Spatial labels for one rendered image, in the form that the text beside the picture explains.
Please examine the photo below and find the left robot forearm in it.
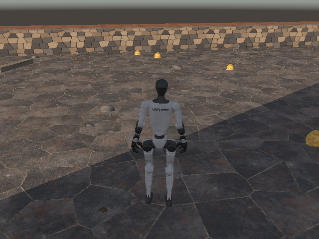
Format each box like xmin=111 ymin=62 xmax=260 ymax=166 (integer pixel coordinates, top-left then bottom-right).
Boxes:
xmin=133 ymin=120 xmax=143 ymax=142

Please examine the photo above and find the right robot forearm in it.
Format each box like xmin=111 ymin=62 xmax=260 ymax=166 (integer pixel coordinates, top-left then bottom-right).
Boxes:
xmin=177 ymin=122 xmax=186 ymax=143

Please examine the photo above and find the robot right upper arm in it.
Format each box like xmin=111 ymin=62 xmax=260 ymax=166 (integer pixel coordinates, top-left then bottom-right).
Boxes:
xmin=171 ymin=101 xmax=183 ymax=129

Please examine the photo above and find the robot torso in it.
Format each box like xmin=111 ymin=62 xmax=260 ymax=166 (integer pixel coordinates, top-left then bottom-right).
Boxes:
xmin=149 ymin=100 xmax=172 ymax=149

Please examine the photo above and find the robot left upper arm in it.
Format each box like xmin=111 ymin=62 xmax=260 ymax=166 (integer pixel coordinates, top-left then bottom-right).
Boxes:
xmin=137 ymin=100 xmax=151 ymax=128

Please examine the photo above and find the right robot hand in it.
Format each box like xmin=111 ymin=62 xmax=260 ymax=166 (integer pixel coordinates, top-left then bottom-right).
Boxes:
xmin=176 ymin=142 xmax=187 ymax=153

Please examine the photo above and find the humanoid robot head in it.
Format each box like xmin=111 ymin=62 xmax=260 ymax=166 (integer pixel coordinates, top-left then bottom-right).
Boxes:
xmin=153 ymin=79 xmax=169 ymax=104

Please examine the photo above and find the left robot hand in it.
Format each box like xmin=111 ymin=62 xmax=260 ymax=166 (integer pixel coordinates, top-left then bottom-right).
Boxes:
xmin=131 ymin=141 xmax=143 ymax=153

